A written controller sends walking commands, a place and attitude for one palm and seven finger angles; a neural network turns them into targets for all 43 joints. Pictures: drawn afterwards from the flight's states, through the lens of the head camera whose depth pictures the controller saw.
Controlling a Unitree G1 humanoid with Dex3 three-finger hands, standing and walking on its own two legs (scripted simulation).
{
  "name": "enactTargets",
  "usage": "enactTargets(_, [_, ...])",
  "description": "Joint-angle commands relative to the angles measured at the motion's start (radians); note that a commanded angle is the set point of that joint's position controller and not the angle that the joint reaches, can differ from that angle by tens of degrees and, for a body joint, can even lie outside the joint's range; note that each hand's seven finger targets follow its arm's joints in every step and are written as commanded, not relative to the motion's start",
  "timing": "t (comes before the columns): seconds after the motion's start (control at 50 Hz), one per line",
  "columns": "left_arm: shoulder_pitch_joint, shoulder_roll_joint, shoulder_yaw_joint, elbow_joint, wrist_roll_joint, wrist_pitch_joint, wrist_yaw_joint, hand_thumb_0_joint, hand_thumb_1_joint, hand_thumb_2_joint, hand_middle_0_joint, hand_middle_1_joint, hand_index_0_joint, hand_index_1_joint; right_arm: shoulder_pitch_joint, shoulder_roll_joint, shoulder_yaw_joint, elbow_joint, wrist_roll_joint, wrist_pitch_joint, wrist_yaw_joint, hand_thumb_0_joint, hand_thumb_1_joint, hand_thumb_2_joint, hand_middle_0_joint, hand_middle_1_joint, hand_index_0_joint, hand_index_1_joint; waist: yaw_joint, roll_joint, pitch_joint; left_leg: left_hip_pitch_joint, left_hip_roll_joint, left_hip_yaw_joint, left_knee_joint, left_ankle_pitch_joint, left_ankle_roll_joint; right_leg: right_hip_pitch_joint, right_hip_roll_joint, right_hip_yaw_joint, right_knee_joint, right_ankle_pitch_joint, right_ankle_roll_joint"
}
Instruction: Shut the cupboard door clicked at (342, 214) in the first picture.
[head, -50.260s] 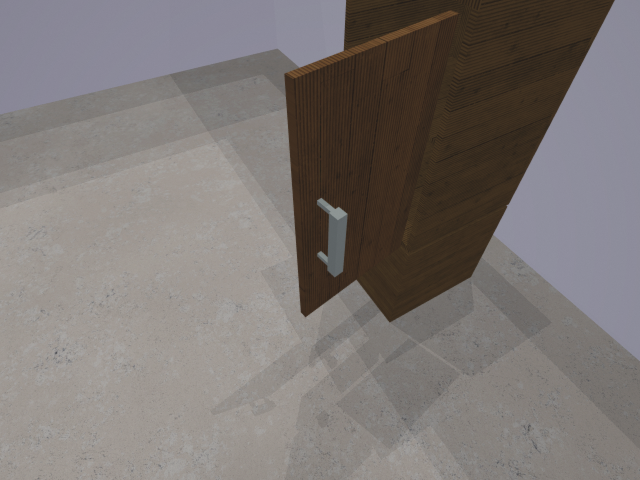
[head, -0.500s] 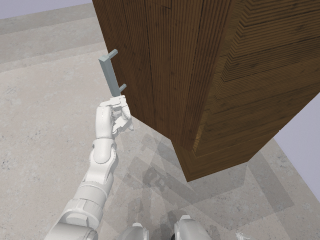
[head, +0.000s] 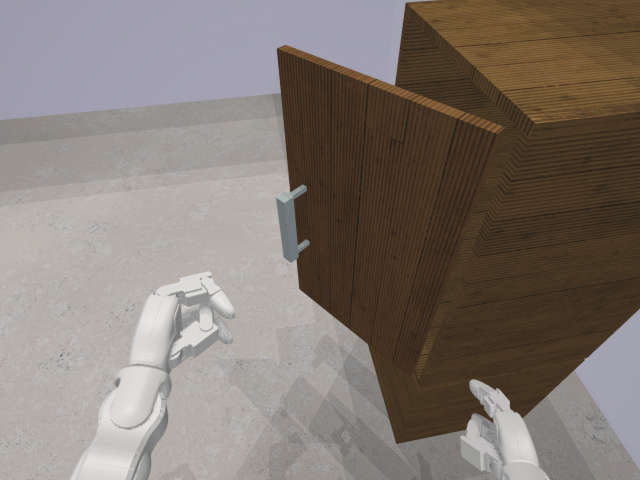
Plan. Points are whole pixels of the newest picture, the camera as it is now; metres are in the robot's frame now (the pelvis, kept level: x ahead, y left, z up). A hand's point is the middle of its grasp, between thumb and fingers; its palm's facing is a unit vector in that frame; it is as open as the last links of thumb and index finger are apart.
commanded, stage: draw the hand back to the body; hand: left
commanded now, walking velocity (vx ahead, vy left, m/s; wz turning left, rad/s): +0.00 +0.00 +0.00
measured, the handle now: (295, 224) +0.58 +0.10 -0.05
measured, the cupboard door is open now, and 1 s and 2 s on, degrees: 36 36 36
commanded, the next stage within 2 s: step back with the hand held close in 0.86 s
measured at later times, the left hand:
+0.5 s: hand (20, 340) +0.19 +0.28 +0.18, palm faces +0.44 -0.79 -0.43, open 6.3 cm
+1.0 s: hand (21, 350) +0.18 +0.27 +0.18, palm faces +0.45 -0.80 -0.40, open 7.4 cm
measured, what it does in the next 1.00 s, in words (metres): stands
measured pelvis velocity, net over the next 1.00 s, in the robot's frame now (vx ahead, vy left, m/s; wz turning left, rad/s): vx -0.01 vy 0.01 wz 0.00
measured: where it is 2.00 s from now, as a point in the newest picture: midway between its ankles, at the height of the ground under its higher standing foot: outside the picture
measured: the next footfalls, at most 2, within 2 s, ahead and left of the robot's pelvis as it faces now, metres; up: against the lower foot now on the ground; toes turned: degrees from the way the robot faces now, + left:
none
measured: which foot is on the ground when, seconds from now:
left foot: down 0.00-1.00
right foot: down 0.00-1.00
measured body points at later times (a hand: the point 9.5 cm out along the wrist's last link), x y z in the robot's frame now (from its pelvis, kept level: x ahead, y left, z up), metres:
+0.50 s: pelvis +0.01 +0.02 +0.02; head -0.02 -0.01 +0.46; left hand +0.16 +0.32 +0.20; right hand +0.19 -0.20 -0.08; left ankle -0.03 +0.07 -0.72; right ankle +0.00 -0.08 -0.72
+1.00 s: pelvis -0.01 +0.01 +0.02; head -0.04 -0.02 +0.46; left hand +0.15 +0.31 +0.20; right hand +0.18 -0.21 -0.07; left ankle -0.03 +0.07 -0.72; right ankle +0.00 -0.08 -0.72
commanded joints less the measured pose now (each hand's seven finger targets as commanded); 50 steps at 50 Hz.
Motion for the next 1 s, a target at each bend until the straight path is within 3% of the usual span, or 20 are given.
enactTargets(0.0, [-0.129, 0.107, 0.112, -0.325, 0.002, -0.02, 0.026, 0.0, 0.9, 0.9, -0.832, -0.99, -0.832, -0.99, -0.076, -0.09, -0.021, -0.128, -0.006, -0.05, -0.009, 0.0, -0.9, -0.9, 0.2, 0.3, 0.2, 0.3, -0.01, 0.005, -0.12, 0.104, 0.089, -0.07, -0.169, 0.394, -0.052, 0.192, -0.067, 0.058, -0.141, 0.298, 0.018])
enactTargets(0.14, [0.023, 0.155, 0.209, -0.439, 0.003, 0.006, 0.035, 0.0, 0.9, 0.9, -0.64, -0.78, -0.64, -0.78, -0.085, -0.096, -0.022, -0.111, -0.021, -0.08, 0.011, 0.0, -0.9, -0.9, 0.2, 0.3, 0.2, 0.3, 0.009, 0.006, -0.073, 0.163, 0.103, -0.08, -0.233, 0.514, -0.08, 0.256, -0.065, 0.043, -0.202, 0.329, 0.015])
enactTargets(0.2, [0.056, 0.194, 0.271, -0.504, 0.006, 0.001, 0.041, 0.0, 0.9, 0.9, -0.558, -0.69, -0.558, -0.69, -0.088, -0.097, -0.027, -0.1, -0.023, -0.094, 0.016, 0.0, -0.9, -0.9, 0.2, 0.3, 0.2, 0.3, 0.016, 0.017, -0.087, 0.19, 0.108, -0.084, -0.239, 0.573, -0.088, 0.273, -0.061, 0.04, -0.212, 0.347, 0.017])
enactTargets(0.32, [0.154, 0.263, 0.401, -0.537, -0.005, -0.014, 0.05, 0.0, 0.9, 0.9, -0.393, -0.51, -0.393, -0.51, -0.096, -0.105, -0.039, -0.075, -0.023, -0.114, 0.023, 0.0, -0.9, -0.9, 0.2, 0.3, 0.2, 0.3, 0.03, 0.013, -0.057, 0.161, 0.105, -0.083, -0.259, 0.522, -0.09, 0.299, -0.063, 0.043, -0.236, 0.316, 0.016])
enactTargets(0.38, [0.18, 0.291, 0.459, -0.586, -0.009, -0.031, 0.056, 0.0, 0.9, 0.9, -0.31, -0.42, -0.31, -0.42, -0.096, -0.105, -0.047, -0.066, -0.02, -0.13, 0.027, 0.0, -0.9, -0.9, 0.2, 0.3, 0.2, 0.3, 0.036, 0.045, -0.07, 0.165, 0.109, -0.088, -0.263, 0.524, -0.093, 0.305, -0.064, 0.04, -0.231, 0.307, 0.019])
enactTargets(0.44, [0.215, 0.322, 0.519, -0.598, -0.015, -0.044, 0.061, 0.0, 0.9, 0.9, -0.228, -0.33, -0.228, -0.33, -0.096, -0.109, -0.054, -0.054, -0.017, -0.146, 0.029, 0.0, -0.9, -0.9, 0.2, 0.3, 0.2, 0.3, 0.039, 0.056, -0.038, 0.147, 0.112, -0.093, -0.273, 0.492, -0.098, 0.296, -0.064, 0.041, -0.237, 0.28, 0.018])
enactTargets(0.46, [0.233, 0.337, 0.55, -0.583, -0.017, -0.048, 0.064, 0.0, 0.9, 0.9, -0.2, -0.3, -0.2, -0.3, -0.096, -0.109, -0.056, -0.049, -0.017, -0.149, 0.029, 0.0, -0.9, -0.9, 0.2, 0.3, 0.2, 0.3, 0.044, 0.034, -0.021, 0.133, 0.111, -0.089, -0.277, 0.464, -0.096, 0.29, -0.062, 0.039, -0.241, 0.268, 0.018])
enactTargets(0.5, [0.228, 0.259, 0.475, -0.543, -0.013, -0.05, 0.055, 0.0, 0.9, 0.9, -0.2, -0.3, -0.2, -0.3, -0.091, -0.116, -0.061, -0.039, -0.015, -0.154, 0.032, 0.0, -0.9, -0.9, 0.2, 0.3, 0.2, 0.3, 0.024, 0.024, 0.034, 0.132, 0.116, -0.098, -0.289, 0.412, -0.093, 0.24, -0.061, 0.037, -0.247, 0.223, 0.022])
enactTargets(0.54, [0.221, 0.242, 0.454, -0.508, -0.014, -0.051, 0.053, 0.0, 0.9, 0.9, -0.2, -0.3, -0.2, -0.3, -0.09, -0.125, -0.066, -0.035, -0.015, -0.156, 0.032, 0.0, -0.9, -0.9, 0.2, 0.3, 0.2, 0.3, 0.02, -0.01, 0.06, 0.121, 0.112, -0.094, -0.297, 0.349, -0.084, 0.228, -0.064, 0.04, -0.255, 0.191, 0.022])
enactTargets(0.68, [0.186, 0.305, 0.505, -0.558, -0.01, -0.073, 0.064, 0.0, 0.9, 0.9, -0.2, -0.3, -0.2, -0.3, -0.104, -0.118, -0.064, -0.035, -0.02, -0.173, 0.019, 0.0, -0.9, -0.9, 0.2, 0.3, 0.2, 0.3, 0.038, 0.012, -0.005, 0.107, 0.091, -0.077, -0.297, 0.276, -0.06, 0.281, -0.069, 0.056, -0.258, 0.169, 0.019])
enactTargets(0.8, [0.172, 0.303, 0.504, -0.574, -0.007, -0.075, 0.068, 0.0, 0.9, 0.9, -0.2, -0.3, -0.2, -0.3, -0.11, -0.108, -0.055, -0.026, -0.02, -0.186, 0.019, 0.0, -0.9, -0.9, 0.2, 0.3, 0.2, 0.3, 0.038, 0.092, 0.038, 0.1, 0.091, -0.082, -0.307, 0.274, -0.07, 0.275, -0.064, 0.06, -0.266, 0.169, 0.012])
enactTargets(0.84, [0.192, 0.299, 0.506, -0.56, -0.009, -0.076, 0.064, 0.0, 0.9, 0.9, -0.2, -0.3, -0.2, -0.3, -0.109, -0.109, -0.057, -0.026, -0.021, -0.188, 0.02, 0.0, -0.9, -0.9, 0.2, 0.3, 0.2, 0.3, 0.04, 0.052, 0.043, 0.098, 0.094, -0.081, -0.31, 0.284, -0.069, 0.279, -0.064, 0.057, -0.268, 0.172, 0.013])
enactTargets(0.96, [0.216, 0.283, 0.5, -0.532, -0.014, -0.072, 0.054, 0.0, 0.9, 0.9, -0.2, -0.3, -0.2, -0.3, -0.102, -0.112, -0.062, -0.024, -0.02, -0.178, 0.027, 0.0, -0.9, -0.9, 0.2, 0.3, 0.2, 0.3, 0.036, 0.015, 0.039, 0.109, 0.094, -0.068, -0.303, 0.3, -0.061, 0.273, -0.065, 0.062, -0.275, 0.187, 0.017])
enactTargets(0.98, [0.082, 0.411, 0.637, -0.609, -0.001, -0.119, 0.074, 0.0, 0.9, 0.9, -0.2, -0.3, -0.2, -0.3, -0.095, -0.154, -0.081, -0.064, -0.021, -0.158, 0.02, 0.0, -0.9, -0.9, 0.2, 0.3, 0.2, 0.3, -0.004, 0.034, 0.066, 0.016, 0.112, -0.113, -0.263, 0.183, -0.029, 0.231, -0.121, 0.2, -0.304, 0.208, 0.009])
